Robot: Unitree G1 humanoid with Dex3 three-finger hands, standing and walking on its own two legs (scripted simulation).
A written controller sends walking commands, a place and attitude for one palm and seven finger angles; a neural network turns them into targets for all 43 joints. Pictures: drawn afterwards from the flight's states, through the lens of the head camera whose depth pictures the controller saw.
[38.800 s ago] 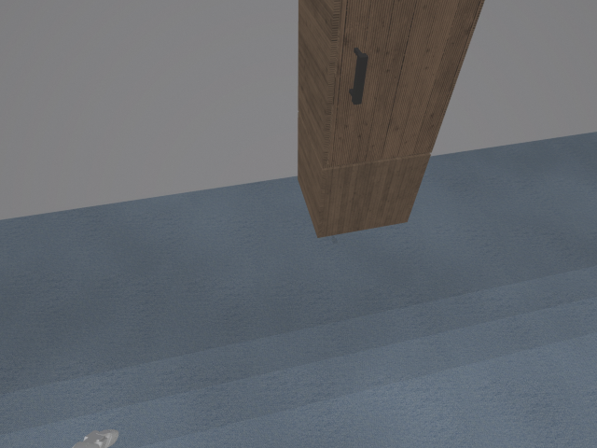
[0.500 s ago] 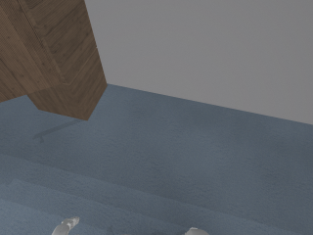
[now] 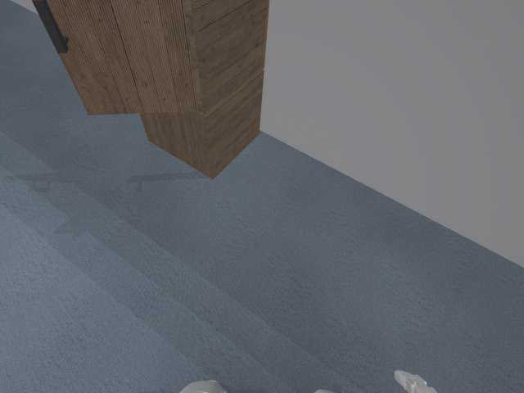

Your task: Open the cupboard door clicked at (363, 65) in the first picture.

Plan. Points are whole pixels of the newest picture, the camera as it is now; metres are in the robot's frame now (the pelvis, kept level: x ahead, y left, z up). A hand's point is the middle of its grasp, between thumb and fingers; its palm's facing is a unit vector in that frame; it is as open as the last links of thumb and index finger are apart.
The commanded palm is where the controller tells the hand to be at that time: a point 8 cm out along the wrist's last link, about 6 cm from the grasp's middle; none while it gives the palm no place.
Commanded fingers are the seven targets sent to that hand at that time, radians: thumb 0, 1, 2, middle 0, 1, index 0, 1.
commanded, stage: turn to face it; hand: left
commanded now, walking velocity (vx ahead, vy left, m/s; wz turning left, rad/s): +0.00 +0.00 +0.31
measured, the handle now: (53, 22) +0.92 +0.63 +0.01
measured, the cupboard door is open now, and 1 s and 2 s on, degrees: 42 42 42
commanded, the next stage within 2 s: take the last steps up to it in 0.34 s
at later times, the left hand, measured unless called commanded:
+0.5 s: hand out of the picture +0.06 +0.16 -0.14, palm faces +0.17 -0.96 -0.23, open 7.4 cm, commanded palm none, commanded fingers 0.00 0.90 0.90 -0.20 -0.30 -0.20 -0.30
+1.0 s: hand out of the picture +0.02 +0.27 -0.16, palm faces +0.36 -0.91 -0.20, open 7.4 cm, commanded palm none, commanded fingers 0.00 0.90 0.90 -0.20 -0.30 -0.20 -0.30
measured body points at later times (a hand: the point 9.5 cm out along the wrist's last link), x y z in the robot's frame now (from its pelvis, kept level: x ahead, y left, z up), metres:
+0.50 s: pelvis +0.02 -0.03 +0.01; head +0.05 -0.04 +0.46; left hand +0.05 +0.21 -0.12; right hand +0.09 -0.27 -0.15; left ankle -0.03 +0.08 -0.66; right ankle +0.01 -0.14 -0.72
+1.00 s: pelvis +0.08 +0.08 +0.02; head +0.10 +0.11 +0.47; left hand +0.00 +0.32 -0.14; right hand +0.21 -0.12 -0.12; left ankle +0.05 +0.13 -0.72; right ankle +0.11 -0.06 -0.63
